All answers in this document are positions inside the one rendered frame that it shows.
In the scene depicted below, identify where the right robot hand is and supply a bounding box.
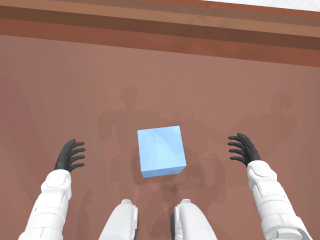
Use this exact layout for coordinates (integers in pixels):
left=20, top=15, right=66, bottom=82
left=227, top=132, right=261, bottom=167

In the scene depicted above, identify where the left robot thigh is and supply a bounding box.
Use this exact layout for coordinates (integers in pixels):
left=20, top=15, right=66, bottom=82
left=98, top=203, right=138, bottom=240

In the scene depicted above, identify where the robot thigh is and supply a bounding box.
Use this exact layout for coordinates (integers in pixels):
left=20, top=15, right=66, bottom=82
left=174, top=203, right=217, bottom=240
left=98, top=203, right=138, bottom=240

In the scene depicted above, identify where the robot right forearm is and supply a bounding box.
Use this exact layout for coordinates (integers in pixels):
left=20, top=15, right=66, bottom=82
left=247, top=160, right=313, bottom=240

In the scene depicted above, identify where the robot left forearm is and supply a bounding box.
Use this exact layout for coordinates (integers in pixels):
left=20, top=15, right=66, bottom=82
left=18, top=169, right=72, bottom=240

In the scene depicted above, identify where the carton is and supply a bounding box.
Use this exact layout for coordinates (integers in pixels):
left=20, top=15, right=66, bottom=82
left=137, top=126, right=187, bottom=178

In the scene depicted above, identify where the left robot hand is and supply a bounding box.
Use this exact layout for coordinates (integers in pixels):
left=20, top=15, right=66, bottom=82
left=54, top=139, right=86, bottom=173

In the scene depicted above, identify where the right robot thigh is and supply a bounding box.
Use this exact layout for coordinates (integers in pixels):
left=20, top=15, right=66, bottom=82
left=174, top=203, right=217, bottom=240

